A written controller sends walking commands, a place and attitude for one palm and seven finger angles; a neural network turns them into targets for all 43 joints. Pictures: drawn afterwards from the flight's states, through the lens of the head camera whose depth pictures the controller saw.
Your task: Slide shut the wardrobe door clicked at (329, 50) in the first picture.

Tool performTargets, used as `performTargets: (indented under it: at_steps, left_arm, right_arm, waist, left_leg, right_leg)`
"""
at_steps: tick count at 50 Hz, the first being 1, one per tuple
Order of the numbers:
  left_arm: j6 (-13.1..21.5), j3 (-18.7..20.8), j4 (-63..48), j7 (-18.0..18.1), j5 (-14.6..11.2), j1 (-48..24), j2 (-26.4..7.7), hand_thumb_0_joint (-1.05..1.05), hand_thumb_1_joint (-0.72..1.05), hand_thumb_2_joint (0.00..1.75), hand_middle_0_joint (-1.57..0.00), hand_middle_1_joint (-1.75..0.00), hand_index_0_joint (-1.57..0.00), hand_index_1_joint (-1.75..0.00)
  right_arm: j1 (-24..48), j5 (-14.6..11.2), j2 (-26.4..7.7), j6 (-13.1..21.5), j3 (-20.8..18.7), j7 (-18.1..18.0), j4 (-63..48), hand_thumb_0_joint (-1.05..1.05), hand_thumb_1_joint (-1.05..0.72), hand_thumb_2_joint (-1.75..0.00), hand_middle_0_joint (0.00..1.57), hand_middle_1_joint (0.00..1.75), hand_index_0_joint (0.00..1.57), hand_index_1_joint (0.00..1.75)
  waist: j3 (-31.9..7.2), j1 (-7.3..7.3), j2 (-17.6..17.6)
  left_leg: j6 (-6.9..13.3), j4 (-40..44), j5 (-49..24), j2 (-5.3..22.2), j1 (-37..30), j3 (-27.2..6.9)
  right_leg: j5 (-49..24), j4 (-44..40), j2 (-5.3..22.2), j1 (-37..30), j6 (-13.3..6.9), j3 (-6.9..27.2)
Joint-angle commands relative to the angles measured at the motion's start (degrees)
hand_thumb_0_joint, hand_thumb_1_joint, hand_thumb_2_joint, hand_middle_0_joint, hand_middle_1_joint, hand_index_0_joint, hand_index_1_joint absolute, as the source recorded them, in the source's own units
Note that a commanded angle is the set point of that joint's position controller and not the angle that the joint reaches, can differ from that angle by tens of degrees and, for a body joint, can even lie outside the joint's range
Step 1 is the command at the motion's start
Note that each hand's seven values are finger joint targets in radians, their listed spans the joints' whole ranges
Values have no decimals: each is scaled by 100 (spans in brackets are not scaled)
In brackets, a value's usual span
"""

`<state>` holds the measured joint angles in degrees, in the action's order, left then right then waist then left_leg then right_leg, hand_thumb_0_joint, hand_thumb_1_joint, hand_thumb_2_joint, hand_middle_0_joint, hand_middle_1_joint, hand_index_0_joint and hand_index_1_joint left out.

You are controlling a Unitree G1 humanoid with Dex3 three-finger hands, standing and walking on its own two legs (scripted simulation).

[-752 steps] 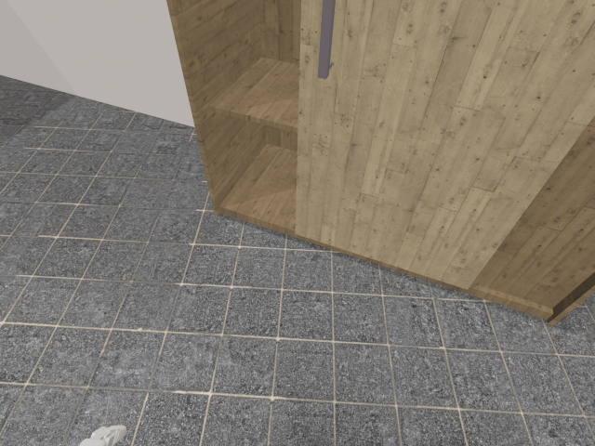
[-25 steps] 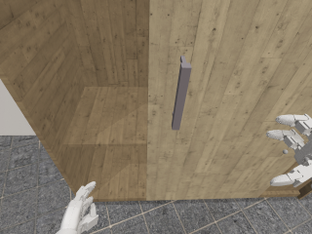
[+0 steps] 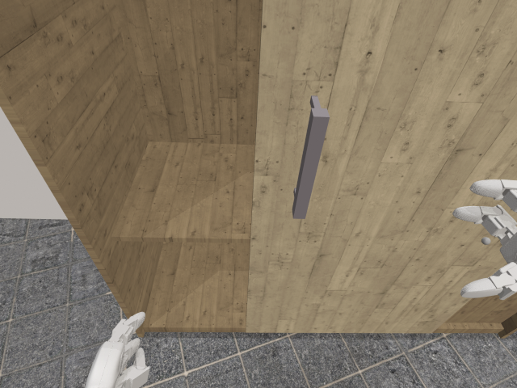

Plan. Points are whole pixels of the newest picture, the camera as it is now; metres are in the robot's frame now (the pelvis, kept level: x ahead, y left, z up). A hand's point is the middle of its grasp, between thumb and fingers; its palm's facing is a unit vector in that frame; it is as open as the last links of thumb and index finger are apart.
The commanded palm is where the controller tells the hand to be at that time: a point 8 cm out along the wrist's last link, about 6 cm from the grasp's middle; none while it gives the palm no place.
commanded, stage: raise the hand with hooked fingers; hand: right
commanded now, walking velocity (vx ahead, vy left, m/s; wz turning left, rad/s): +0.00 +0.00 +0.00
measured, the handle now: (306, 162) +0.45 -0.07 +0.14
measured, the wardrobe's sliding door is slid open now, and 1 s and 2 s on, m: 0.38 0.38 0.38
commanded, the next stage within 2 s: move the hooked fingers beside the handle in 0.12 s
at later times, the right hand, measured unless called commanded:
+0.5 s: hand (458, 231) +0.29 -0.25 +0.16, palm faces +0.05 +1.00 -0.08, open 14.0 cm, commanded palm +0.26 -0.29 +0.16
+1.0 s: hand (422, 210) +0.33 -0.22 +0.16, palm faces +0.02 +1.00 -0.04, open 14.0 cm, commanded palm +0.30 -0.26 +0.16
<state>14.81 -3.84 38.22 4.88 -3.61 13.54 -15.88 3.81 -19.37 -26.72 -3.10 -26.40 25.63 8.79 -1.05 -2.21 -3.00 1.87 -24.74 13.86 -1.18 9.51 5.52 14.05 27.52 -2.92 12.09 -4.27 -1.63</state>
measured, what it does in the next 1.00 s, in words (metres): stands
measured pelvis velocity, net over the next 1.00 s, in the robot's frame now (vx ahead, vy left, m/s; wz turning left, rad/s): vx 0.00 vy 0.02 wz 0.01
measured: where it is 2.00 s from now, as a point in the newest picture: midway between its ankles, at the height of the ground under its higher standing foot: outside the picture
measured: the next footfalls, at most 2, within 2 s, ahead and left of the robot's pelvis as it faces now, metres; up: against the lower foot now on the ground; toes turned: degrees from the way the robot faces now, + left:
none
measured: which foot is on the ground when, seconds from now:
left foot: down 0.00-1.00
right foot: down 0.00-1.00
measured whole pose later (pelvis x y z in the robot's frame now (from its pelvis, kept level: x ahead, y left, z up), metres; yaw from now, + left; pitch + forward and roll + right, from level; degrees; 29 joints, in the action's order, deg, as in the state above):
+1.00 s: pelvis +0.00 +0.02 +0.00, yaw +1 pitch -1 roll +1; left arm 13.2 -3.1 39.0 5.4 -4.3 13.5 -16.2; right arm 15.6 -17.1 -23.6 -1.8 -21.3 20.9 20.6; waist -1.2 -0.5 -3.3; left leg 3.4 -27.9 14.9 -2.4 12.7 5.2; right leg 14.8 29.8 -1.6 14.6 -2.8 -1.9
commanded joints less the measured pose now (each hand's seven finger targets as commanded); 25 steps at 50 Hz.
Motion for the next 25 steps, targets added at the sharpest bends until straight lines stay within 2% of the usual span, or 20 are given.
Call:
performTargets:
  at_steps: [1, 5, 9, 11, 12, 16, 17, 18, 20, 21, 23, 25]
  left_arm:
    - [338, 272, -875, 77, -46, -730, -736, 0, 90, 90, -20, -30, -20, -30]
    - [335, 274, -902, 62, -46, -766, -720, 0, 90, 90, -20, -30, -20, -30]
    - [303, 269, -858, 62, -49, -767, -724, 0, 90, 90, -20, -30, -20, -30]
    - [311, 265, -882, 71, -62, -796, -717, 0, 90, 90, -20, -30, -20, -30]
    - [305, 255, -885, 76, -60, -804, -701, 0, 90, 90, -20, -30, -20, -30]
    - [278, 273, -850, 107, -72, -803, -727, 0, 90, 90, -20, -30, -20, -30]
    - [280, 277, -852, 118, -74, -807, -725, 0, 90, 90, -20, -30, -20, -30]
    - [262, 268, -836, 110, -63, -793, -710, 0, 90, 90, -20, -30, -20, -30]
    - [260, 266, -821, 126, -75, -804, -720, 0, 90, 90, -20, -30, -20, -30]
    - [271, 259, -838, 129, -79, -824, -706, 0, 90, 90, -20, -30, -20, -30]
    - [251, 279, -803, 122, -56, -778, -723, 0, 90, 90, -20, -30, -20, -30]
    - [236, 280, -805, 119, -74, -799, -724, 0, 90, 90, -20, -30, -20, -30]
  right_arm:
    - [1631, -169, -1615, 337, -559, -12, -1070, 0, 50, -30, 30, 120, 30, 120]
    - [1635, -176, -1700, 343, -614, 2, -1258, 0, 50, -30, 30, 120, 30, 120]
    - [1553, -227, -1653, 321, -647, 14, -1012, 0, 50, -30, 30, 120, 30, 120]
    - [1636, -209, -1653, 321, -607, 11, -1087, 0, 50, -30, 30, 120, 30, 120]
    - [1715, -201, -1531, 303, -476, 18, -1014, 0, 50, -30, 30, 120, 30, 120]
    - [1976, -182, -1574, 337, -446, -31, -887, 0, 50, -30, 30, 120, 30, 120]
    - [2098, -162, -1561, 367, -394, -33, -907, 0, 50, -30, 30, 120, 30, 120]
    - [2028, -157, -1581, 374, -413, -65, -894, 0, 50, -30, 30, 120, 30, 120]
    - [2299, -116, -1580, 399, -368, -111, -803, 0, 50, -30, 30, 120, 30, 120]
    - [2382, -99, -1452, 419, -220, -111, -797, 0, 50, -30, 30, 120, 30, 120]
    - [2185, -99, -1681, 425, -469, -160, -665, 0, 50, -30, 30, 120, 30, 120]
    - [2326, -92, -1667, 429, -464, -168, -528, 0, 50, -30, 30, 120, 30, 120]
  waist:
    - [-877, 51, -339]
    - [-1102, 37, -221]
    - [-910, 49, -57]
    - [-991, 46, -232]
    - [-934, 70, -211]
    - [-897, 112, -62]
    - [-1002, 129, -110]
    - [-932, 98, -125]
    - [-924, 140, -133]
    - [-941, 149, -225]
    - [-1061, 80, -101]
    - [-988, 103, 9]
  left_leg:
    - [29, 262, -858, 38, 243, -234]
    - [7, 249, -1052, 54, 118, -249]
    - [-5, 257, -1062, 55, 165, -273]
    - [-2, 235, -1085, 68, 144, -272]
    - [-7, 237, -1030, 72, 213, -285]
    - [-20, 270, -844, 87, 254, -345]
    - [-29, 257, -883, 97, 217, -359]
    - [-20, 279, -858, 107, 185, -374]
    - [-25, 264, -815, 108, 220, -362]
    - [-20, 256, -799, 113, 241, -370]
    - [-28, 266, -893, 149, 74, -458]
    - [-48, 246, -926, 151, 95, -461]
  right_leg:
    - [-1074, -432, 348, -654, 278, 728]
    - [-1217, -353, 332, -714, 238, 662]
    - [-1129, -320, 317, -551, 214, 614]
    - [-1169, -327, 310, -611, 221, 614]
    - [-1089, -320, 303, -604, 215, 612]
    - [-847, -293, 296, -518, 176, 593]
    - [-874, -271, 282, -565, 169, 576]
    - [-867, -247, 297, -489, 173, 553]
    - [-795, -271, 280, -477, 172, 571]
    - [-780, -277, 271, -511, 172, 572]
    - [-836, -190, 285, -438, 155, 509]
    - [-805, -207, 269, -340, 150, 501]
